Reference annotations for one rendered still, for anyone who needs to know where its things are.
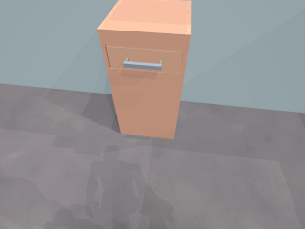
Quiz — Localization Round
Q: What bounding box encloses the handle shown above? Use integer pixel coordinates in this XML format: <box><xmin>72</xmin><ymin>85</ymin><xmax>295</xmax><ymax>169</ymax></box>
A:
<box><xmin>123</xmin><ymin>58</ymin><xmax>162</xmax><ymax>71</ymax></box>

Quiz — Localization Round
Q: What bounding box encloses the cabinet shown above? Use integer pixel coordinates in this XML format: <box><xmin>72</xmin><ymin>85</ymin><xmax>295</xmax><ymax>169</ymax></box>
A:
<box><xmin>97</xmin><ymin>0</ymin><xmax>192</xmax><ymax>140</ymax></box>

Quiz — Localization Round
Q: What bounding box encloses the drawer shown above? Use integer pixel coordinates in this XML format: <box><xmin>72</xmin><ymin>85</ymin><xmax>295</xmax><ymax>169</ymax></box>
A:
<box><xmin>106</xmin><ymin>46</ymin><xmax>183</xmax><ymax>73</ymax></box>

